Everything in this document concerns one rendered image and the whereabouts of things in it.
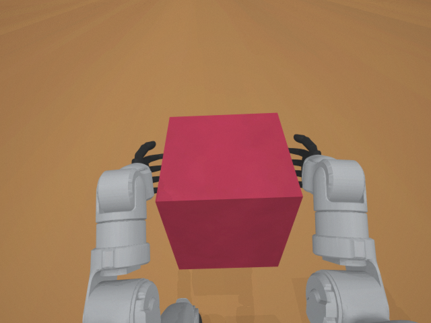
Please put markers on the left robot upper arm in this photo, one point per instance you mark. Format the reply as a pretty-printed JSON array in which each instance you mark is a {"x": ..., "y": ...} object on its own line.
[{"x": 123, "y": 301}]

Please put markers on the robot left forearm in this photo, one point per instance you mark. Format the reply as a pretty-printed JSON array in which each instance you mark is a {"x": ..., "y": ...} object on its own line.
[{"x": 121, "y": 246}]

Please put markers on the right robot upper arm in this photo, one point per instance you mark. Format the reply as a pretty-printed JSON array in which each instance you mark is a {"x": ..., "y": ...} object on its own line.
[{"x": 336, "y": 296}]

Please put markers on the robot left thigh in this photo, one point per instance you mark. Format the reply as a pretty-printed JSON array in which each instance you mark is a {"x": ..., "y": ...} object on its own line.
[{"x": 182, "y": 312}]

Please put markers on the robot right hand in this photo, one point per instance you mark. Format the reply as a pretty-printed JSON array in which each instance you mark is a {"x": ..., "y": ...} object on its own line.
[{"x": 312, "y": 150}]

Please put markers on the robot left hand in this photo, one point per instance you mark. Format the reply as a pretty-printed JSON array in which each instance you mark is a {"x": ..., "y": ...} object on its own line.
[{"x": 139, "y": 158}]

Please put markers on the carton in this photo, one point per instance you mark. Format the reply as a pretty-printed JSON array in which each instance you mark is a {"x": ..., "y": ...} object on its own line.
[{"x": 228, "y": 193}]

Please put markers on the robot right forearm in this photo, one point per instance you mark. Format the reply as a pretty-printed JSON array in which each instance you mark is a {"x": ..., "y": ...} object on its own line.
[{"x": 341, "y": 223}]

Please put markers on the robot left shin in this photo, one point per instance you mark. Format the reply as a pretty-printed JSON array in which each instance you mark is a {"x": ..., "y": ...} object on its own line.
[{"x": 183, "y": 300}]

